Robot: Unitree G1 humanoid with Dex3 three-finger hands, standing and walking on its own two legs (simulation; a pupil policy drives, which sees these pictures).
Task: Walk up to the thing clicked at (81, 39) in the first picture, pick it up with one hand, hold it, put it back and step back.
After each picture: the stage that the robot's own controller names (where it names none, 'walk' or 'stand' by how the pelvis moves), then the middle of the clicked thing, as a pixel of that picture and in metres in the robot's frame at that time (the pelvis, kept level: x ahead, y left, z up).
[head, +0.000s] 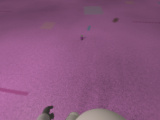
stand; (81, 37) +1.81 +0.27 -0.72
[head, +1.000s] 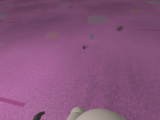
walk; (83, 46) +1.68 +0.31 -0.72
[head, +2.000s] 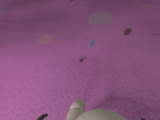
walk; (80, 59) +1.09 +0.29 -0.72
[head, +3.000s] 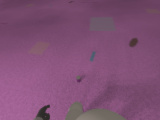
walk; (78, 79) +0.66 +0.23 -0.72
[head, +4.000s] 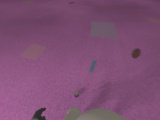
walk; (76, 94) +0.43 +0.17 -0.70
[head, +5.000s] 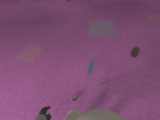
stand; (74, 97) +0.36 +0.19 -0.71
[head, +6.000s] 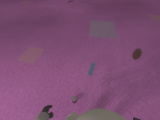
stand; (74, 99) +0.33 +0.19 -0.72
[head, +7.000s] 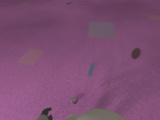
stand; (74, 100) +0.34 +0.20 -0.73
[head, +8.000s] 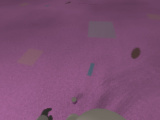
stand; (74, 100) +0.33 +0.20 -0.73
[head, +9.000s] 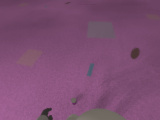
stand; (73, 101) +0.32 +0.20 -0.73
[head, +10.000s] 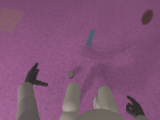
go down; (70, 75) +0.38 +0.19 -0.50
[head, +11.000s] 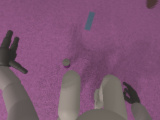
go down; (66, 63) +0.42 +0.22 -0.32
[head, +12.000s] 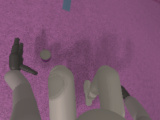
close in; (45, 56) +0.40 +0.25 -0.24
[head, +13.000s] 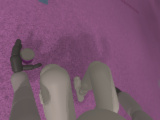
close; (27, 56) +0.40 +0.27 -0.22
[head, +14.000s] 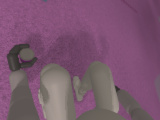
lift; (26, 56) +0.39 +0.27 -0.22
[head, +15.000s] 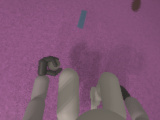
lift; (53, 66) +0.32 +0.26 -0.09
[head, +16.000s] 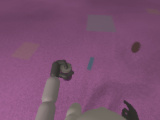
hold; (66, 72) +0.32 +0.17 +0.05
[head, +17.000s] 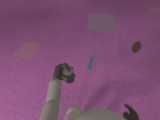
hold; (68, 75) +0.32 +0.16 +0.00
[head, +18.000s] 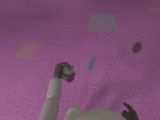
hold; (69, 74) +0.32 +0.17 +0.00
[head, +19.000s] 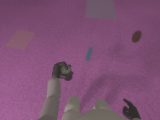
crouch; (67, 73) +0.34 +0.17 -0.05
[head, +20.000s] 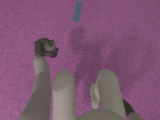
lower; (51, 49) +0.46 +0.24 -0.10
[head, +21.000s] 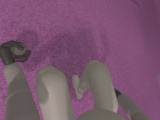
lower; (20, 53) +0.42 +0.28 -0.23
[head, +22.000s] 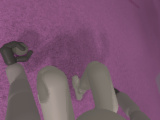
lower; (22, 53) +0.41 +0.28 -0.23
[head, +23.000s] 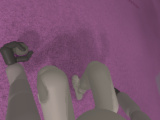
lower; (22, 53) +0.41 +0.28 -0.23
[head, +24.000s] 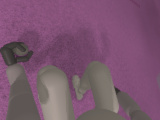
lower; (22, 53) +0.41 +0.28 -0.22
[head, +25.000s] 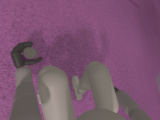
open; (28, 56) +0.40 +0.25 -0.23
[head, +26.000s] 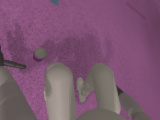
stand; (39, 55) +0.39 +0.24 -0.23
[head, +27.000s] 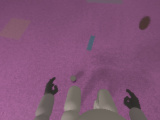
stand; (73, 79) +0.38 +0.17 -0.54
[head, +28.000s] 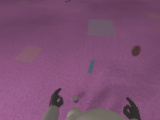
stand; (75, 99) +0.35 +0.16 -0.66
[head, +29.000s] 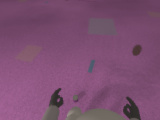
stand; (75, 98) +0.35 +0.16 -0.67
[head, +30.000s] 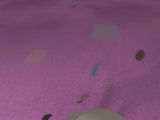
stand; (79, 99) +0.38 +0.15 -0.72
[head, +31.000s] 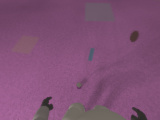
walk; (78, 85) +0.41 +0.11 -0.70
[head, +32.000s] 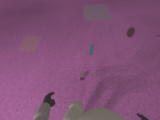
walk; (82, 76) +0.58 +0.12 -0.70
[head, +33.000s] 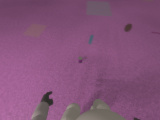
walk; (80, 59) +0.88 +0.14 -0.69
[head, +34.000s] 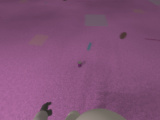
stand; (79, 64) +0.98 +0.20 -0.71
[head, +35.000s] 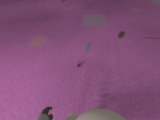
stand; (78, 64) +0.98 +0.22 -0.72
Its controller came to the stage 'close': yes
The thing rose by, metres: 0.71
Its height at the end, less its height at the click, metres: +0.00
